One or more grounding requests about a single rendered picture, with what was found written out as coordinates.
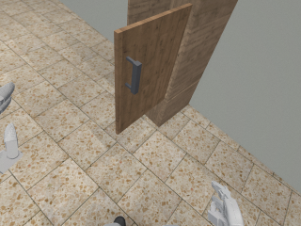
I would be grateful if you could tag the robot left hand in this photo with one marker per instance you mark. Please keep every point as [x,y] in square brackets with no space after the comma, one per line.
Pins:
[11,155]

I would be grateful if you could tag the left robot foot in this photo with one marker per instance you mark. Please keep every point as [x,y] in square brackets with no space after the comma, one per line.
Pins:
[120,220]

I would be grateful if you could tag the robot right hand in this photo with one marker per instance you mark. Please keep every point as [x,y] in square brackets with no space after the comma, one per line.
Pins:
[229,213]

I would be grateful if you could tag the handle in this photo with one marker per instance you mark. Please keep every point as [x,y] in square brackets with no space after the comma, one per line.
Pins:
[136,73]

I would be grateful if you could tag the cupboard door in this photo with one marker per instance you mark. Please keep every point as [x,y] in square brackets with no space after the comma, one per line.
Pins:
[155,42]

